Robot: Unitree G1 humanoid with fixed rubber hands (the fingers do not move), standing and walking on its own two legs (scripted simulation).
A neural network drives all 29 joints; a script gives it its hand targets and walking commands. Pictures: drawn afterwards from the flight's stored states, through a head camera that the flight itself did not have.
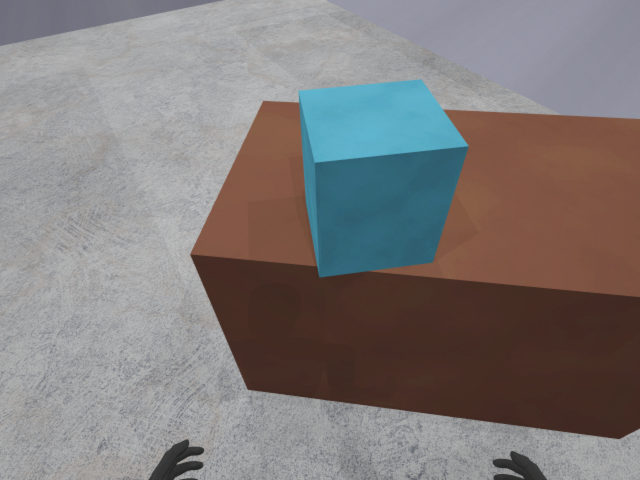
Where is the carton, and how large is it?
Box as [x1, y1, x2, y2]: [298, 79, 468, 277]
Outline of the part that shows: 421,79 298,91 306,205 319,277 432,262 468,146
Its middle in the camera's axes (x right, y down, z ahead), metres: +0.09 -0.11 +0.67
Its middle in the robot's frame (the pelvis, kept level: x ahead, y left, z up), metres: +0.59 -0.04 +0.04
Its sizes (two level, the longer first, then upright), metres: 0.210 0.200 0.250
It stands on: a pedestal, 0.67 m high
